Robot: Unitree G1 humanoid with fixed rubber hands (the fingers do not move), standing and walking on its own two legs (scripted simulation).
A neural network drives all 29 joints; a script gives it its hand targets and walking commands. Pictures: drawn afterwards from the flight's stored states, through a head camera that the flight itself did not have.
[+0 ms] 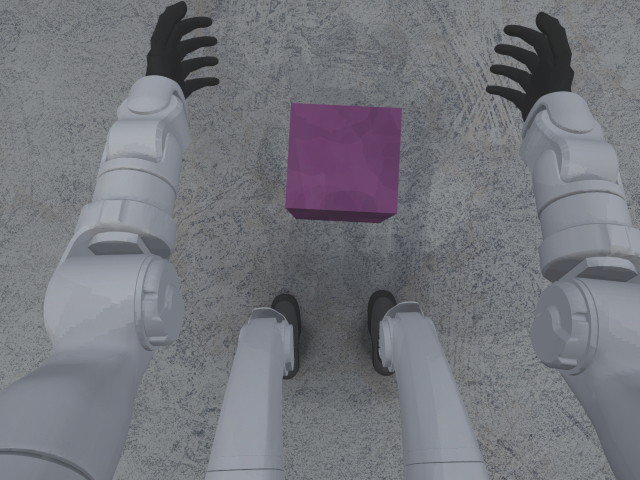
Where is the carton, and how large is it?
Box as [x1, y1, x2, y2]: [285, 103, 401, 222]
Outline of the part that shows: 291,103 285,207 296,218 380,222 396,213 401,108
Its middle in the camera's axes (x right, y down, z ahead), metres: +0.04 -0.15 +0.86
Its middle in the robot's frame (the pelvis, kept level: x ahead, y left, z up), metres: +0.52 -0.03 -0.52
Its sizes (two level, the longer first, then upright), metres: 0.210 0.200 0.250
